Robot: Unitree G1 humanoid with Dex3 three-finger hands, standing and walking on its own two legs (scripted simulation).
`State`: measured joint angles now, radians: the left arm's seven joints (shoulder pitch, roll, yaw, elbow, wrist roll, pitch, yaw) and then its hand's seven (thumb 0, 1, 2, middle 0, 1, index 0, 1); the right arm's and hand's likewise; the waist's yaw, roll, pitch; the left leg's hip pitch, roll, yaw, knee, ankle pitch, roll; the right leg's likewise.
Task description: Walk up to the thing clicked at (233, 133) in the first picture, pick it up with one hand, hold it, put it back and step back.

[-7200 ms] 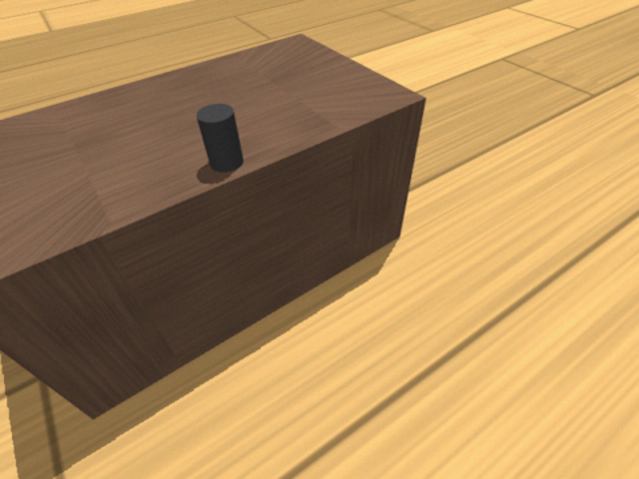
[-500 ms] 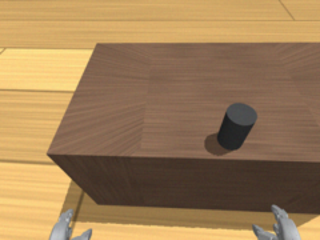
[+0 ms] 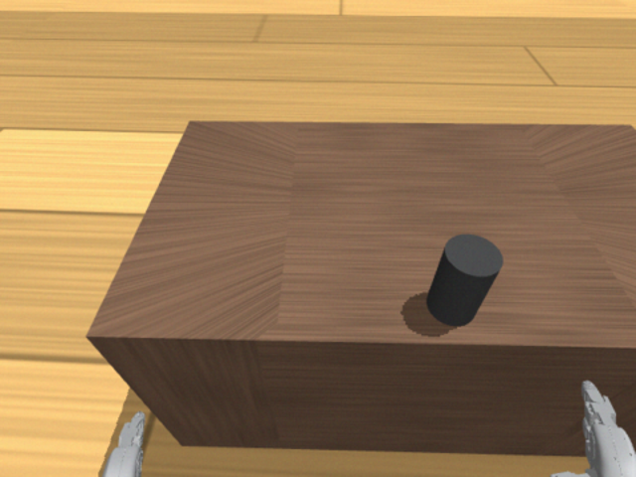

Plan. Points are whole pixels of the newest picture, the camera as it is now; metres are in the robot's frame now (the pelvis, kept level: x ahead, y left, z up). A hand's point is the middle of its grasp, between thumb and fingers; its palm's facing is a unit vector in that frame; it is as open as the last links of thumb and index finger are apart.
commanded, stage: rise first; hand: right
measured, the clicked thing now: (461, 281) +0.44 -0.23 -0.06
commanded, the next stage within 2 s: go down in 0.80 s
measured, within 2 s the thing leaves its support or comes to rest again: neither
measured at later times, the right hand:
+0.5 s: hand (572, 449) +0.17 -0.26 +0.00, palm faces +0.32 +0.88 -0.36, open 17.5 cm
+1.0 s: hand (589, 441) +0.17 -0.26 +0.03, palm faces +0.34 +0.87 -0.35, open 17.3 cm
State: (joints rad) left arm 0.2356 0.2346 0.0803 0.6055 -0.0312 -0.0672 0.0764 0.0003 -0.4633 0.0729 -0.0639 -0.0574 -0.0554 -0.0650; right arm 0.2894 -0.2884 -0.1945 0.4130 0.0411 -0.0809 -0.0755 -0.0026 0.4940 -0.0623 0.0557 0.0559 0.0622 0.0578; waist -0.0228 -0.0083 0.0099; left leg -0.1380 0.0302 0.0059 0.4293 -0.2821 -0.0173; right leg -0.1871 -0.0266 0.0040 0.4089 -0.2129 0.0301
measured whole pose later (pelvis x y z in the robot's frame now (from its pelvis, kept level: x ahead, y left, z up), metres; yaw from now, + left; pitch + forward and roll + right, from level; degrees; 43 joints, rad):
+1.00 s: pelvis -0.01 +0.00 +0.00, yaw +0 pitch -3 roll +0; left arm 0.23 0.22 0.12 0.65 0.00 -0.10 0.05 -0.01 -0.53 0.07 -0.07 -0.07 -0.06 -0.07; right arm 0.41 -0.27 -0.27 0.09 0.04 -0.20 -0.04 -0.01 0.52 -0.07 0.05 0.06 0.06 0.06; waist -0.04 -0.03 0.03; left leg -0.11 0.03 0.01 0.43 -0.27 -0.01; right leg -0.16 -0.03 0.01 0.40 -0.20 0.03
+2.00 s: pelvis -0.02 -0.01 -0.03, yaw +0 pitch +7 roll +2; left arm 0.22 0.22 -0.03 0.65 0.00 -0.22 0.17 0.00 -0.52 0.04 -0.06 -0.06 -0.07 -0.05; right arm -0.29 -0.63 -0.61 0.88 0.31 -0.31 0.55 -0.01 0.55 -0.09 0.02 0.06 0.04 0.07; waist 0.04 0.03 -0.07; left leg -0.44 0.01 0.02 0.67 -0.35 -0.03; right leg -0.53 -0.04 0.03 0.73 -0.32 0.02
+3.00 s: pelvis -0.03 -0.03 -0.05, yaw +1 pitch +13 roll +4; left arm 0.28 0.26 -0.06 0.48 0.02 -0.22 0.16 -0.01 -0.53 0.05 -0.06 -0.05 -0.06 -0.05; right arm -0.55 -0.85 -0.71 1.12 0.21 -0.25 0.59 -0.01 0.56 -0.06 0.04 0.05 0.05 0.05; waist 0.10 0.03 -0.12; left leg -0.64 0.00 0.03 0.81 -0.40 -0.04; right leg -0.76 -0.06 0.05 0.92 -0.39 0.01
